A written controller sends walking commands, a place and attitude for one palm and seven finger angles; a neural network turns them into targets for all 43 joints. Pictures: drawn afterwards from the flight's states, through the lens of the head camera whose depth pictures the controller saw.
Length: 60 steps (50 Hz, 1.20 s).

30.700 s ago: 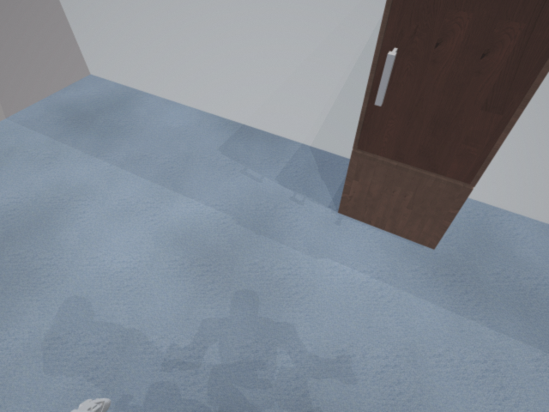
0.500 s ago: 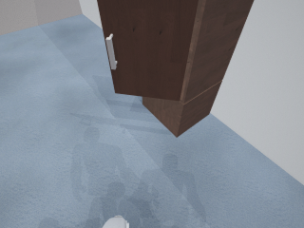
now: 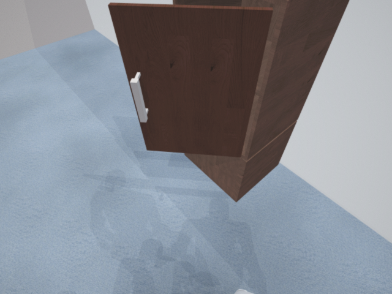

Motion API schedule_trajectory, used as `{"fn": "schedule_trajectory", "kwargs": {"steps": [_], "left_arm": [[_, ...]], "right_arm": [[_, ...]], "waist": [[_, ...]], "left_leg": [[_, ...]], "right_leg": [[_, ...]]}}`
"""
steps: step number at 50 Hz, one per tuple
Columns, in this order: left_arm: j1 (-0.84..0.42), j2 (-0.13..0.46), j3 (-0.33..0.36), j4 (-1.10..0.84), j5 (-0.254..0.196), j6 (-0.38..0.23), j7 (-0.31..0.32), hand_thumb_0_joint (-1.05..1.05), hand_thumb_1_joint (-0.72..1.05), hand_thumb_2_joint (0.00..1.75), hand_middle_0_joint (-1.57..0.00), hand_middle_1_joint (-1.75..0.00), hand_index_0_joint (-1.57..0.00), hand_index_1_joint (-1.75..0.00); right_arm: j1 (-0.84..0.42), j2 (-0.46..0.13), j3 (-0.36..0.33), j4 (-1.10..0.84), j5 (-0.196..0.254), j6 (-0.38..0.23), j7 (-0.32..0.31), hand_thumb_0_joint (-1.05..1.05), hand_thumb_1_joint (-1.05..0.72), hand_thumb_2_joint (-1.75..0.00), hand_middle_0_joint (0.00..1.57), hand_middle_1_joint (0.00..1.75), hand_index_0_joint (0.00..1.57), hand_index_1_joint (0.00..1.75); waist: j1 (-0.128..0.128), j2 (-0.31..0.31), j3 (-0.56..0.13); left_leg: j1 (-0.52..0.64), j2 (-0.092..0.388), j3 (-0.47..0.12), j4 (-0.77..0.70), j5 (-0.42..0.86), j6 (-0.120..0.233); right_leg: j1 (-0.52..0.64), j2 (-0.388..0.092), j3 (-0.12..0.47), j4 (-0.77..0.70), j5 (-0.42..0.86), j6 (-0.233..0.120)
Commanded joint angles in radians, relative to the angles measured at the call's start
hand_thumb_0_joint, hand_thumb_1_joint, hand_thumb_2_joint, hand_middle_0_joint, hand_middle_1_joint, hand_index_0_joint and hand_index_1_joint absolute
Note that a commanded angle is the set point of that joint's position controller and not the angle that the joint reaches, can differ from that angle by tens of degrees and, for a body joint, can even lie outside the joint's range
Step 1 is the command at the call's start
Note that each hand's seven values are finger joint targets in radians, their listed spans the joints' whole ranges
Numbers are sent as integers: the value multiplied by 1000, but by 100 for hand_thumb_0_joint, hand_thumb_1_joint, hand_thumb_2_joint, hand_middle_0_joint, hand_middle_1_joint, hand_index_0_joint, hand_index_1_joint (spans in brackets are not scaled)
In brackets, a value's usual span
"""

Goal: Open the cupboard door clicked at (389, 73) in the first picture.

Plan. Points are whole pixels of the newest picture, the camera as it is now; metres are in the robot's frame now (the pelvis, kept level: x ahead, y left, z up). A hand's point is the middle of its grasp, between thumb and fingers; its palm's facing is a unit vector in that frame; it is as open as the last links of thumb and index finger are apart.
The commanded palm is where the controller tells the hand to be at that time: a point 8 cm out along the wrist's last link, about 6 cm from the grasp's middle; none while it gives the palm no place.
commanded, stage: take the last steps up to it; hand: left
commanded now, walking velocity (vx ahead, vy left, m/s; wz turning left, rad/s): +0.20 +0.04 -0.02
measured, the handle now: (141, 98) +0.70 +0.23 -0.03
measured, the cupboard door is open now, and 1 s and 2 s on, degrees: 43 43 43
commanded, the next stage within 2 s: come to a stop and stand still in 0.10 s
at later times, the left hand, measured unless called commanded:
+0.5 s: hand out of the picture +0.15 +0.20 -0.19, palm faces +0.04 -0.98 -0.21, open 7.3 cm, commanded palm none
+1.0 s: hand (134, 287) +0.17 +0.17 -0.18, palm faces +0.04 -0.98 -0.19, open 7.4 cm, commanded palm none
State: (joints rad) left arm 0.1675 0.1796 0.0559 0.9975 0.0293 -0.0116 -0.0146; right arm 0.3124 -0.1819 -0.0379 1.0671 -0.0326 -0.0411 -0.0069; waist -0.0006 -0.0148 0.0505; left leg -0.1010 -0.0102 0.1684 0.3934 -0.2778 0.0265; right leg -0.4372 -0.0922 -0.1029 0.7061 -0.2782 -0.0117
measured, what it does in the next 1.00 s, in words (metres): walks ahead: right foot, then left foot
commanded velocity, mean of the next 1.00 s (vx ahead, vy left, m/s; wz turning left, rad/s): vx -0.06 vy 0.02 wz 0.00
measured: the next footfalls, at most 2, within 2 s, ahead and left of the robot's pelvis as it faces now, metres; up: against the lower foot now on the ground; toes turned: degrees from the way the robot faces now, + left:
right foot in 0.04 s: +0.13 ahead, -0.10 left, +0.00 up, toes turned -7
left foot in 0.36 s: +0.22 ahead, +0.14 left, +0.00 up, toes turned +4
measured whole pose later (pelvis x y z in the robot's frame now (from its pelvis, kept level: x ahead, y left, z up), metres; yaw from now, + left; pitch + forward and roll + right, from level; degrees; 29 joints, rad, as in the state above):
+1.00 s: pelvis +0.12 -0.01 +0.00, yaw +0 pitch +0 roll +0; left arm 0.19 0.18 0.02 1.05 0.01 0.01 0.03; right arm 0.23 -0.19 -0.03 1.07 -0.02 0.02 -0.02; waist 0.01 -0.02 0.05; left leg -0.18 0.00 0.03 0.47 -0.29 0.01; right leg -0.20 -0.01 -0.05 0.50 -0.30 -0.01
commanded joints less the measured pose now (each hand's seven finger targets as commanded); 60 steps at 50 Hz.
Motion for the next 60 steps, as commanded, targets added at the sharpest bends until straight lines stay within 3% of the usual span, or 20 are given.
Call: {"fn": "schedule_trajectory", "kwargs": {"steps": [1,3,4,8,14,16,18,23,27,31,32,33,34,37,43,46,51,52,53,60], "left_arm": [[181,106,29,-4,0,-24,-1,0,90,90,-20,-30,-20,-30],[336,250,54,27,-10,-35,12,0,90,90,-20,-30,-20,-30],[299,221,47,22,-13,-43,22,0,90,90,-20,-30,-20,-30],[143,111,19,-13,-14,-59,29,0,90,90,-20,-30,-20,-30],[100,120,6,25,-16,-44,38,0,90,90,-20,-30,-20,-30],[88,122,0,34,-20,-25,46,0,90,90,-20,-30,-20,-30],[145,86,-6,26,-25,2,59,0,90,90,-20,-30,-20,-30],[133,102,8,-7,-23,54,51,0,90,90,-20,-30,-20,-30],[122,81,21,-36,-23,59,40,0,90,90,-20,-30,-20,-30],[221,84,24,-32,-15,50,33,0,90,90,-20,-30,-20,-30],[236,124,28,-33,-4,43,36,0,90,90,-20,-30,-20,-30],[169,206,34,-50,5,34,41,0,90,90,-20,-30,-20,-30],[112,230,24,-78,1,30,39,0,90,90,-20,-30,-20,-30],[11,166,8,-72,-2,7,42,0,90,90,-20,-30,-20,-30],[92,191,14,-13,-16,-8,47,0,90,90,-20,-30,-20,-30],[87,137,1,-9,-26,1,45,0,90,90,-20,-30,-20,-30],[57,113,-13,27,-24,17,42,0,90,90,-20,-30,-20,-30],[214,112,-27,72,-17,-17,91,0,90,90,-20,-30,-20,-30],[135,175,-25,22,-16,-32,84,0,90,90,-20,-30,-20,-30],[93,111,-40,3,-13,-9,58,0,90,90,-20,-30,-20,-30]], "right_arm": [[-10,-103,-14,-34,11,-12,-4,0,-90,-90,20,30,20,30],[-11,-77,-9,-77,17,-12,6,0,-90,-90,20,30,20,30],[-52,-105,-19,-73,16,-6,3,0,-90,-90,20,30,20,30],[-26,-32,-8,-33,12,8,9,0,-90,-90,20,30,20,30],[4,10,13,-10,22,22,-1,0,-90,-90,20,30,20,30],[17,-31,4,-5,23,26,-8,0,-90,-90,20,30,20,30],[18,-137,-15,-21,21,28,-22,0,-90,-90,20,30,20,30],[-1,-203,-39,-46,9,53,-59,0,-90,-90,20,30,20,30],[-95,-220,-59,-97,3,59,-60,0,-90,-90,20,30,20,30],[-169,-201,-59,-127,10,68,-45,0,-90,-90,20,30,20,30],[-167,-157,-54,-135,20,75,-36,0,-90,-90,20,30,20,30],[-155,-85,-43,-153,28,83,-18,0,-90,-90,20,30,20,30],[-193,-96,-38,-163,25,93,-6,0,-90,-90,20,30,20,30],[-156,-83,-34,-115,17,89,-1,0,-90,-90,20,30,20,30],[-85,-68,-9,-71,25,53,-10,0,-90,-90,20,30,20,30],[-64,-129,-10,-54,19,39,-20,0,-90,-90,20,30,20,30],[-65,-115,8,-18,17,35,-30,0,-90,-90,20,30,20,30],[-170,-124,6,-95,32,15,-18,0,-90,-90,20,30,20,30],[-69,-64,13,-115,25,26,-11,0,-90,-90,20,30,20,30],[-3,-111,18,-119,17,7,-21,0,-90,-90,20,30,20,30]], "waist": [[90,-28,0],[134,-294,-66],[120,-259,-50],[22,-109,-52],[-3,-92,-87],[-19,-81,-80],[-5,92,-101],[-31,283,-118],[-14,164,-181],[42,134,-180],[47,-11,-137],[17,-269,-59],[38,-203,-32],[-10,-182,43],[17,-122,-86],[25,14,-105],[24,99,-69],[67,110,-34],[-14,70,-98],[0,53,-6]], "left_leg": [[-264,156,-90,76,-26,56],[-526,8,-23,565,-371,-21],[-542,53,-135,687,-316,-21],[-437,112,-146,587,-87,-58],[-191,32,-78,180,85,-85],[-76,58,-108,58,317,-70],[-27,242,-259,65,732,25],[-5,395,-366,16,1025,184],[8,376,-329,44,800,184],[-177,282,-262,84,395,95],[-269,180,-212,164,115,33],[-359,31,-102,290,-181,-50],[-288,25,-159,433,-279,-50],[-294,38,-185,513,-168,-44],[-161,5,-134,54,-25,-63],[-25,139,-227,22,360,-8],[-88,139,-240,-31,295,1],[-89,127,-159,192,281,-27],[-133,68,-172,151,38,-31],[-138,138,-246,7,281,31]], "right_leg": [[399,3,60,-226,48,-26],[583,-367,567,-482,19,-226],[492,-360,597,-508,-8,-246],[351,-231,220,-474,360,-173],[308,-124,73,-343,631,-117],[242,-96,59,-262,538,-63],[180,-12,25,-193,155,7],[50,68,92,262,-365,22],[28,72,113,257,-300,24],[283,75,55,-152,-14,17],[317,12,157,-342,75,0],[240,-202,398,-466,34,-88],[77,-287,430,-521,-65,-165],[77,-187,334,-456,129,-156],[373,-161,266,-283,591,-124],[269,-53,172,-261,351,-34],[309,-10,138,-294,184,-20],[250,-86,214,-306,504,-20],[285,-139,288,-298,436,-67],[237,18,124,-217,87,-28]]}}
